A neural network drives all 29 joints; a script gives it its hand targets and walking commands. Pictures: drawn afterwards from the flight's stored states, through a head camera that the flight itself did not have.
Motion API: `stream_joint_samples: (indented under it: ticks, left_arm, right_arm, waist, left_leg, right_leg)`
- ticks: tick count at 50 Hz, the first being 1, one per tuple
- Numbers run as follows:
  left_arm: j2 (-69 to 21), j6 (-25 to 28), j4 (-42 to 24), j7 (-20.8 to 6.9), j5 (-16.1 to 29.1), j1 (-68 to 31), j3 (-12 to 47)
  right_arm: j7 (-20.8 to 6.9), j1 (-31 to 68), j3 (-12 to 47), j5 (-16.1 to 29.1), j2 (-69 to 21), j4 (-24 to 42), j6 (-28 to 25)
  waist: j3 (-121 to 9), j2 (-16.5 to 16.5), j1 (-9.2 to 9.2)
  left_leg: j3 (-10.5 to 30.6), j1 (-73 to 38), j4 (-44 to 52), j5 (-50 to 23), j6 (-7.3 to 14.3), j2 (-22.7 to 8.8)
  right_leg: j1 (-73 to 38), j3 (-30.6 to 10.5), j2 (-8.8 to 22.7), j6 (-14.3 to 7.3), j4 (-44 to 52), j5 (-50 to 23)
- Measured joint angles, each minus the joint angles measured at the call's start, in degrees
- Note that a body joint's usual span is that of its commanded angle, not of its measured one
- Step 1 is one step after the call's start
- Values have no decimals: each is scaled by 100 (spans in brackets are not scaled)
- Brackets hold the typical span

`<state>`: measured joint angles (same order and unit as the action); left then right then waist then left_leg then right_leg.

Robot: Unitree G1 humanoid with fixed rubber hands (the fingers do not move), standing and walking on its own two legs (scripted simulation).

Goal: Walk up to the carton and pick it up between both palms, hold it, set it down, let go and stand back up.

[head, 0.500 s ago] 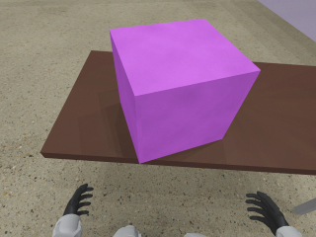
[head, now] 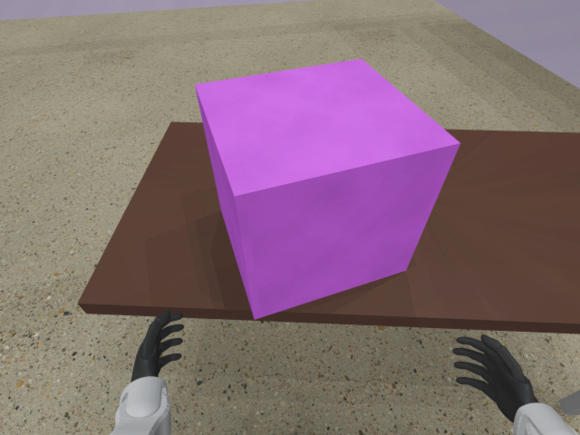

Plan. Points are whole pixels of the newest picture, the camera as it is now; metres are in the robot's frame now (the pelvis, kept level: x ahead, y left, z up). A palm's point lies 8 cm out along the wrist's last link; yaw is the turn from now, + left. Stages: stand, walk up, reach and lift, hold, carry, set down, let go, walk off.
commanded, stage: reach and lift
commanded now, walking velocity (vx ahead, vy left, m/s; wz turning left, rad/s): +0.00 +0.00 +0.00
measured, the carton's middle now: (309, 185) +0.51 +0.00 +0.05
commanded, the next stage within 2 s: none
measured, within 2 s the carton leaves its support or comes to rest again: neither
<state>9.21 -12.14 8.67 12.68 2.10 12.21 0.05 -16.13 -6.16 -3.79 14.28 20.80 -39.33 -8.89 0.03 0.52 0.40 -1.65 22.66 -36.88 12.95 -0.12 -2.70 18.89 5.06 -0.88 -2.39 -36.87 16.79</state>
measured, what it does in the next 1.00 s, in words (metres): stands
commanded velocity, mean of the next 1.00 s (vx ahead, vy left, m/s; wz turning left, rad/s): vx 0.00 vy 0.00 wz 0.00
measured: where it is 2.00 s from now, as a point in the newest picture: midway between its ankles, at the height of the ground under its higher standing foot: outside the picture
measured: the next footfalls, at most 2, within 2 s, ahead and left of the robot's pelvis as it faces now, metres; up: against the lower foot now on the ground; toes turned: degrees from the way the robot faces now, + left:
none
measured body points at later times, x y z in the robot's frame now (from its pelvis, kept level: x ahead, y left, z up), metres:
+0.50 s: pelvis +0.02 +0.00 +0.00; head +0.03 +0.01 +0.45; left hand +0.24 +0.22 +0.02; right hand +0.24 -0.30 +0.00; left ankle +0.07 +0.13 -0.72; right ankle +0.03 -0.09 -0.72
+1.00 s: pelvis +0.04 -0.01 +0.01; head +0.04 +0.00 +0.46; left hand +0.26 +0.21 +0.05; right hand +0.28 -0.29 +0.02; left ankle +0.07 +0.13 -0.72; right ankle +0.03 -0.09 -0.72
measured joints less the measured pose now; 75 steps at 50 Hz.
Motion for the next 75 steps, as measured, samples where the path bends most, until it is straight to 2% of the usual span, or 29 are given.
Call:
stream_joint_samples:
  ticks: [9, 22, 29, 34, 47, 60, 68, 75]
  left_arm:
    - [-103, 116, -325, 147, 61, 80, 0]
    - [-145, 527, -1023, 238, 80, 424, 0]
    - [-166, 527, -1049, 329, 150, 435, 0]
    - [-166, 479, -1111, 377, 221, 435, 0]
    - [-166, -198, -1688, 393, 378, 434, 0]
    - [-166, -813, -2422, 385, 420, 166, 0]
    - [-166, -1429, -2723, 380, 420, -260, -32]
    - [-166, -2166, -2772, 417, 419, -883, -158]
  right_arm:
    - [-98, -2, -2, 412, 290, 183, -69]
    - [-291, -2, 0, 1164, 530, 181, -654]
    - [-311, -1, 2, 1215, 558, 204, -644]
    - [-311, 0, 4, 1214, 558, 434, -443]
    - [-304, 71, 2, 1215, 579, 1041, 282]
    - [66, 391, 1, 1252, 762, 1642, 593]
    - [197, 851, 3, 1362, 849, 1729, 1028]
    - [220, 1376, 4, 1368, 903, 1729, 1655]
  waist:
    - [-30, 5, 1]
    - [-32, 5, 0]
    - [-97, 5, 0]
    - [-197, 5, 0]
    - [-332, 5, 0]
    - [-332, 4, 1]
    - [-332, 4, 1]
    - [-332, -7, 7]
  left_leg:
    - [4, 0, 93, 33, -25, -3]
    - [15, 0, 103, 104, -65, -73]
    - [20, -1, 103, 107, -79, -101]
    - [21, -1, 123, 108, -80, -104]
    - [19, 0, 278, 103, -89, -93]
    - [17, 1, 542, 25, -96, -80]
    - [17, 1, 696, -107, -96, -80]
    - [16, -1, 750, -224, -96, -80]
  right_leg:
    - [-28, 0, -12, 0, 154, 2]
    - [-73, 0, -88, 0, 280, 5]
    - [-73, 0, -118, -19, 290, 5]
    - [-73, 0, -123, -22, 310, 5]
    - [-73, -4, -123, -26, 466, 5]
    - [-105, -6, -129, -28, 798, -110]
    - [-139, -6, -140, -28, 1027, -285]
    - [-143, -6, -142, -28, 1087, -406]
